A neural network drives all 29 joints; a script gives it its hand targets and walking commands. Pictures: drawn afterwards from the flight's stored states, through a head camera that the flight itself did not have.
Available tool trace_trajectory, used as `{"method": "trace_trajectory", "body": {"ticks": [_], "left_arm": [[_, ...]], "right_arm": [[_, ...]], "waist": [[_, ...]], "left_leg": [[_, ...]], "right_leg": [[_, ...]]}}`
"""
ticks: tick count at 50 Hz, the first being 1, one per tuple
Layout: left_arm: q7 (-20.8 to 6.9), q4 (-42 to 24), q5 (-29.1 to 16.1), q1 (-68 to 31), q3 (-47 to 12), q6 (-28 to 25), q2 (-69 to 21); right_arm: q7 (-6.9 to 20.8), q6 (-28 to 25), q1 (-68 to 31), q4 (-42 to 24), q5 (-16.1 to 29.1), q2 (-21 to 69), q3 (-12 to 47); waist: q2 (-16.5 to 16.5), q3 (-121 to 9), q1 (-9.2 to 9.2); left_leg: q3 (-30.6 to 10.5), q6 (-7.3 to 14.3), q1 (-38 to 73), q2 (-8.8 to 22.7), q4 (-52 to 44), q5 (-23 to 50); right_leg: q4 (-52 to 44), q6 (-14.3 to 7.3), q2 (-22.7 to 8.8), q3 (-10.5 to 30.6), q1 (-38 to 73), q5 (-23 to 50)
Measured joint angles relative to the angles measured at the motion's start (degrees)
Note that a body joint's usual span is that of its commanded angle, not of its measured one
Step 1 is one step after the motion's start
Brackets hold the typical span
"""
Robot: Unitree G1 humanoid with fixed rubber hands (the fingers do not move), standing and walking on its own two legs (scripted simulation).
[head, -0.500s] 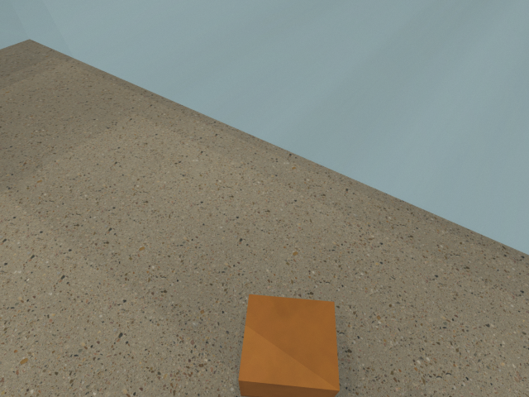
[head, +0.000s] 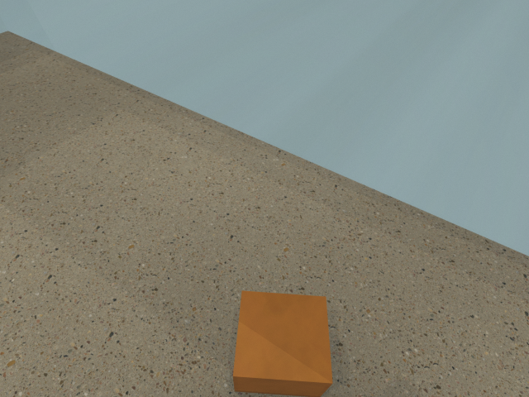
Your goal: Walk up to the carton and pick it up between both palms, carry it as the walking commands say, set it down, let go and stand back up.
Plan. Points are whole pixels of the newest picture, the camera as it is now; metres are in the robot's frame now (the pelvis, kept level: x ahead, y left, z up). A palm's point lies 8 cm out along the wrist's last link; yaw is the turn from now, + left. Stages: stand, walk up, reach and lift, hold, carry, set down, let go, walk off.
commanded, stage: walk up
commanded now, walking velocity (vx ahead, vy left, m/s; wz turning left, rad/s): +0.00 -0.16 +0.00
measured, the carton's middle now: (280, 343) +0.42 -0.07 -0.67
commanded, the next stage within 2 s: stand in 0.86 s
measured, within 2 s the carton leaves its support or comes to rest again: neither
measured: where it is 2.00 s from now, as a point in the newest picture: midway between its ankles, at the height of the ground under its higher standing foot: outside the picture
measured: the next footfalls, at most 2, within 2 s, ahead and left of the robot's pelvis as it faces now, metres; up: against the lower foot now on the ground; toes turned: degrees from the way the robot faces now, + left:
right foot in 0.22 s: +0.04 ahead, -0.19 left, +0.00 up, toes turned -3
left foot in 0.50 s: +0.02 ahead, +0.06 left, +0.00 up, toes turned -2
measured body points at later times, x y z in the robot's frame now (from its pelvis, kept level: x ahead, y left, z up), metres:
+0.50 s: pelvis +0.00 -0.07 -0.01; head +0.01 -0.08 +0.44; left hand +0.02 +0.17 -0.16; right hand +0.00 -0.30 -0.17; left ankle -0.02 +0.06 -0.75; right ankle +0.00 -0.19 -0.75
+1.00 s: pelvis +0.01 -0.06 +0.00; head +0.02 -0.06 +0.45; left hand -0.01 +0.16 -0.16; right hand +0.01 -0.28 -0.16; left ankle -0.02 +0.06 -0.75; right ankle +0.00 -0.19 -0.75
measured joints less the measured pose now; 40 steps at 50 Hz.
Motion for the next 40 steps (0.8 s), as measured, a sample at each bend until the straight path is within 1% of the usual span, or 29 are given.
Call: {"method": "trace_trajectory", "body": {"ticks": [2,3,4,6,7,9,10,11,12,14,16,18,21,24,25,27,30,35,40], "left_arm": [[-0.14,-1.11,0.19,-0.5,0.54,0.33,1.06],[-0.27,-1.76,0.3,-0.8,0.65,0.37,1.55],[-0.43,-2.43,0.34,-1.15,0.68,0.45,1.92],[-0.67,-3.98,0.23,-1.94,0.29,0.55,2.15],[-0.75,-4.67,0.11,-2.38,0.11,0.49,2.02],[-0.67,-5.56,0.0,-3.06,-0.29,-0.23,1.8],[-0.51,-5.83,0.02,-3.05,-0.3,-0.81,1.98],[-0.26,-5.54,0.09,-3.1,-0.12,-1.32,1.69],[-0.09,-4.98,0.3,-3.14,-0.15,-1.57,0.71],[-0.05,-4.06,0.75,-2.74,-0.69,-1.72,-0.86],[0.07,-3.58,0.9,-2.5,-1.11,-1.94,-1.89],[0.28,-3.51,0.91,-2.5,-1.38,-2.32,-2.54],[0.35,-3.2,1.02,-2.57,-1.48,-2.71,-3.06],[0.29,-2.51,0.78,-2.47,-1.53,-2.75,-3.09],[0.23,-2.29,0.66,-2.37,-1.53,-2.67,-3.05],[0.13,-1.62,0.27,-2.13,-1.47,-2.35,-2.3],[0.15,-1.06,-0.22,-1.15,-1.25,-2.21,-2.02],[0.02,-0.01,-0.17,0.17,-1.22,-2.27,-2.2],[0.05,1.0,-0.21,0.75,-1.4,-2.49,-2.78]], "right_arm": [[-0.6,-0.26,0.81,-0.26,-0.3,-0.9,-0.42],[-0.72,-0.2,1.25,-0.11,-0.39,-1.41,-0.52],[-0.74,-0.11,1.7,0.01,-0.51,-1.91,-0.67],[-0.38,0.2,2.46,0.06,-0.76,-2.83,-0.89],[-0.12,0.38,2.58,-0.01,-0.82,-3.23,-1.03],[0.49,0.83,2.74,-0.2,-0.61,-3.66,-1.26],[0.74,1.06,3.0,-0.26,-0.41,-3.46,-1.21],[0.98,1.26,3.07,-0.29,-0.2,-3.37,-1.12],[1.1,1.49,2.98,-0.34,0.01,-3.54,-1.03],[1.13,1.97,3.03,-0.68,0.13,-3.29,-0.79],[1.43,2.1,2.78,-0.78,0.2,-2.71,-0.72],[1.72,2.07,2.41,-0.76,0.27,-2.14,-0.52],[1.55,2.03,1.71,-0.63,0.2,-1.63,-0.14],[1.28,1.61,1.08,-0.48,0.09,-1.49,0.01],[1.2,1.39,1.07,-0.08,0.07,-1.42,-0.1],[1.22,1.29,1.08,0.93,0.19,-0.21,-0.12],[1.27,0.8,1.71,1.38,0.33,0.78,0.29],[1.3,0.28,1.86,2.04,0.56,1.56,0.6],[1.41,-0.06,1.29,2.25,0.73,1.64,0.71]], "waist": [[0.44,-0.2,-0.73],[0.52,-0.3,-0.86],[0.62,-0.35,-0.97],[0.91,-0.27,-1.17],[1.16,-0.06,-1.3],[1.22,0.4,-1.47],[0.28,0.3,-1.24],[0.1,0.26,-1.03],[1.22,0.23,-1.04],[2.11,-0.6,-0.84],[2.08,-1.17,-0.59],[2.07,-1.44,-0.48],[2.53,-1.65,-0.62],[3.47,-1.32,-1.02],[3.78,-1.14,-1.02],[1.71,-0.77,-0.48],[0.32,-0.58,0.03],[-0.2,0.19,0.16],[0.18,0.54,0.39]], "left_leg": [[-0.65,-0.54,-1.25,1.54,0.1,0.44],[-0.84,-0.95,-1.6,2.21,-0.03,0.66],[-0.99,-1.42,-1.82,2.82,-0.18,0.85],[-1.26,-2.36,-2.14,3.66,-0.27,1.08],[-1.36,-2.83,-2.35,3.97,-0.02,1.05],[-1.43,-3.57,-3.0,4.08,1.51,0.42],[-0.98,-3.86,-3.57,3.47,2.9,-0.32],[-0.92,-3.84,-4.47,3.26,5.0,-1.67],[-1.81,-3.05,-5.43,3.42,7.46,-4.49],[-2.26,-2.28,-7.18,2.47,12.6,-9.85],[-2.12,-1.91,-8.32,1.17,16.68,-10.54],[-1.75,-2.01,-8.54,0.62,18.11,-9.24],[-1.26,-2.31,-6.88,0.85,14.97,-7.65],[-0.33,-2.46,-3.2,1.68,6.28,-2.01],[-0.17,-1.89,-1.96,2.06,4.05,-1.58],[0.68,-1.52,-0.75,1.12,2.64,-1.73],[1.23,-1.6,0.7,0.68,0.25,-0.39],[1.45,-1.6,1.81,0.6,-1.48,0.42],[1.65,-1.58,2.09,0.74,-1.82,0.38]], "right_leg": [[10.96,-0.12,1.33,0.36,-5.14,-2.63],[13.98,-0.26,1.48,0.46,-6.87,-2.56],[15.03,-0.29,1.36,0.5,-7.87,-2.2],[10.73,-0.41,0.51,0.67,-7.55,-1.19],[6.68,-0.49,0.03,0.72,-6.57,-0.55],[-3.76,-0.5,-1.18,0.11,-3.14,3.64],[-8.63,-0.67,-2.35,-0.21,-1.33,6.11],[-10.43,-0.93,-2.78,-0.4,-0.75,7.53],[-9.96,-1.2,-2.17,-0.89,-0.86,7.85],[-10.79,-1.81,-1.86,-1.16,-0.24,8.25],[-12.9,-2.24,-2.13,-1.19,0.96,9.19],[-14.35,-2.44,-2.24,-1.51,1.88,9.9],[-14.55,-2.54,-1.85,-2.42,2.51,9.79],[-12.61,-2.36,-1.03,-3.51,2.29,8.54],[-11.53,-2.21,-0.7,-3.83,2.03,7.9],[-11.01,-1.79,-1.7,-3.14,2.21,7.7],[-12.94,-1.58,-2.0,-2.65,3.31,8.57],[-14.57,-1.57,-1.97,-2.5,4.32,9.23],[-15.54,-1.48,-1.79,-2.33,4.79,9.64]]}}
